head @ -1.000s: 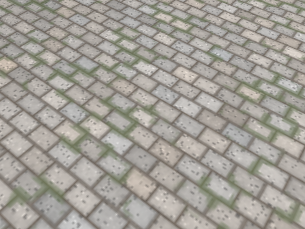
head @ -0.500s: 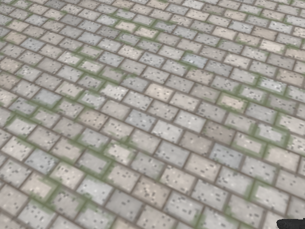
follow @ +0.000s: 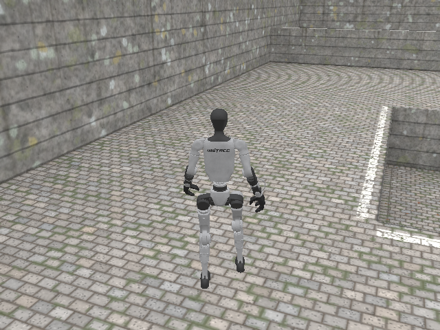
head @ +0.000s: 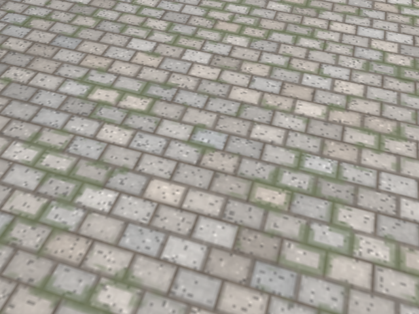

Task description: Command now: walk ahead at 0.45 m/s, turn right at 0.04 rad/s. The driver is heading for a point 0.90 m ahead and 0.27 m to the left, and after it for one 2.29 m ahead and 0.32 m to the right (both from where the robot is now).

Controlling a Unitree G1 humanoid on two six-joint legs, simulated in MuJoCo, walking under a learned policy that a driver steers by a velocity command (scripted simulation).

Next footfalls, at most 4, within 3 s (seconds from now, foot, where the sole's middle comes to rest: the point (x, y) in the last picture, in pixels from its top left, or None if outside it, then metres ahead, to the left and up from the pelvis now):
0.10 right None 0.17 -0.14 -0.78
0.62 left None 0.47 0.10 -0.78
1.10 right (192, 226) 0.80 0.00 -0.78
1.58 left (87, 226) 0.83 0.38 -0.78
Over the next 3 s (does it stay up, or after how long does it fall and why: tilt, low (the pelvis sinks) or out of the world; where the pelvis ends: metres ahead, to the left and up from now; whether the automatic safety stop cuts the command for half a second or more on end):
stays up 0.99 0.19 -0.03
